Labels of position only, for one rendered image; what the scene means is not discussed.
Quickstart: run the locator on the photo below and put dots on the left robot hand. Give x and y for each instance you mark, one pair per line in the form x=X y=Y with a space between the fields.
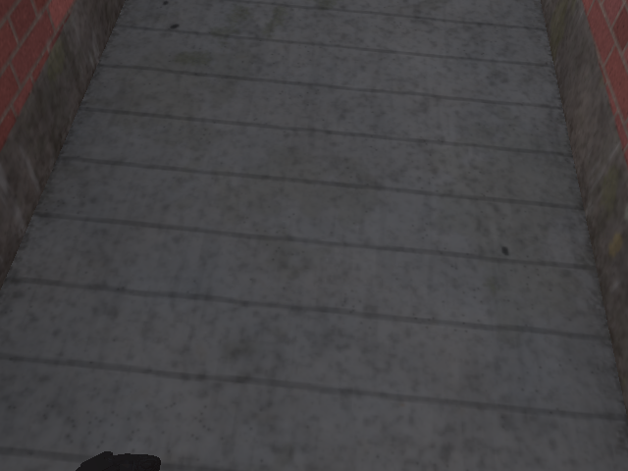
x=106 y=461

